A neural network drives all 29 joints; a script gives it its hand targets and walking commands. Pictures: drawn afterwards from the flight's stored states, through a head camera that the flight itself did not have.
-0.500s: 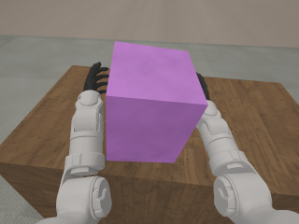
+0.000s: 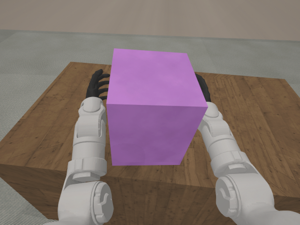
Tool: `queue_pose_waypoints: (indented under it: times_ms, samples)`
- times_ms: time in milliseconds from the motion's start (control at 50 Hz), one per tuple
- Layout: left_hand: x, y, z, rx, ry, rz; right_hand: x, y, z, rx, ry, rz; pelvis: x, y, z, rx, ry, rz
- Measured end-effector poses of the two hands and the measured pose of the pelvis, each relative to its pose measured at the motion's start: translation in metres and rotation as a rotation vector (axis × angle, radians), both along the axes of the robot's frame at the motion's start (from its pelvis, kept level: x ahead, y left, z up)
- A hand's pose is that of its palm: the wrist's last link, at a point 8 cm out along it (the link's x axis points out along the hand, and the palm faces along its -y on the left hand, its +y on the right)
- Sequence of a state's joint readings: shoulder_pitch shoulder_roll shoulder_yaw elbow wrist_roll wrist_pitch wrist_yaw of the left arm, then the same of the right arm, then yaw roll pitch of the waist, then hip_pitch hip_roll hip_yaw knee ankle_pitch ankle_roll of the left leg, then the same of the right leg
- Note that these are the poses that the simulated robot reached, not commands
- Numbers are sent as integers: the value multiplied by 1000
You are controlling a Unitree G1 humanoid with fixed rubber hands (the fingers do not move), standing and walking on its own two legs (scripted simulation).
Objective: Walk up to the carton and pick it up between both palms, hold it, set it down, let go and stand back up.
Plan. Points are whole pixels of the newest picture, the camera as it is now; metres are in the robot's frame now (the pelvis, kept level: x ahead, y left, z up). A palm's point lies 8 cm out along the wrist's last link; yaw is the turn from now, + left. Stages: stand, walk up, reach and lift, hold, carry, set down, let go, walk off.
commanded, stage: set down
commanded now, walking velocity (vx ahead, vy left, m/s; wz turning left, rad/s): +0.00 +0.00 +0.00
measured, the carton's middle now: (148, 110) +0.39 +0.00 +0.13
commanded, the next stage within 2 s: none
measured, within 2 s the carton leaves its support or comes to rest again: neither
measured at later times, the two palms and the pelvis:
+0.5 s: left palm (104, 104) +0.40 +0.12 +0.14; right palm (206, 106) +0.39 -0.17 +0.13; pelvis +0.00 -0.01 +0.00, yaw -2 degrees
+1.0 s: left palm (105, 113) +0.41 +0.12 +0.10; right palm (201, 110) +0.40 -0.17 +0.10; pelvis +0.01 -0.01 +0.00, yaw -2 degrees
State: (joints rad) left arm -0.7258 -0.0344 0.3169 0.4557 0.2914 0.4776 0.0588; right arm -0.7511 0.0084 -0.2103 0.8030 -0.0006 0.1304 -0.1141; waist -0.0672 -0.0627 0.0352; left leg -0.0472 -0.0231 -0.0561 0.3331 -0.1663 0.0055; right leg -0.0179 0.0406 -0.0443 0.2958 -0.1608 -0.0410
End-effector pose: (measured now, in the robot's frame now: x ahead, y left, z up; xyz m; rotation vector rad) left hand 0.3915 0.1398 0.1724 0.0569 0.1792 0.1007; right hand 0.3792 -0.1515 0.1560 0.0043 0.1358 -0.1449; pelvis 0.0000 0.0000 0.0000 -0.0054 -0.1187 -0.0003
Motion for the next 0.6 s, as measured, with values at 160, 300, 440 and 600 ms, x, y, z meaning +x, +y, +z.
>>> queue_pose_waypoints:
  times_ms: [160, 300, 440, 600]
  samples:
    - [1, -1, -12, 7, 23, 9, 3, 0, -15, 17, 18, 7, 3, -1, 0, -1, 4, 8]
    - [7, -12, -20, 14, 41, -3, 4, -11, -24, 30, 33, -9, 5, -3, 0, 1, 28, -6]
    - [10, -20, -24, 6, 39, -8, 6, -19, -23, 18, 29, -14, 5, -5, 0, 5, 42, -21]
    - [9, -18, -39, -12, 79, 11, 10, -18, -32, 14, 67, 6, 2, -7, 0, 9, 58, -31]
